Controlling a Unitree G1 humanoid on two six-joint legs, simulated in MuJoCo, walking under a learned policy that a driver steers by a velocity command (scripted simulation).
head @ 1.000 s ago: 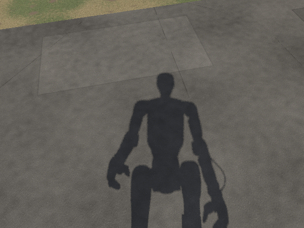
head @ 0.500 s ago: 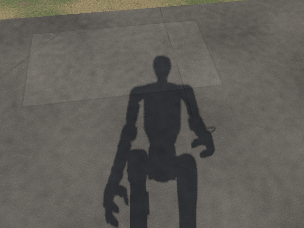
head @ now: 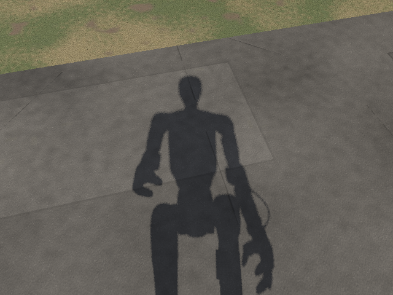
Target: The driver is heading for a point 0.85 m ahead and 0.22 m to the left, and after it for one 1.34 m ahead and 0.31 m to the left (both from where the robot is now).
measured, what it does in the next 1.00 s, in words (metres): walks ahead, turning left: left foot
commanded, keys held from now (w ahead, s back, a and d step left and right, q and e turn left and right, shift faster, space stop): w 0.36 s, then w+q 0.32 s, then q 0.32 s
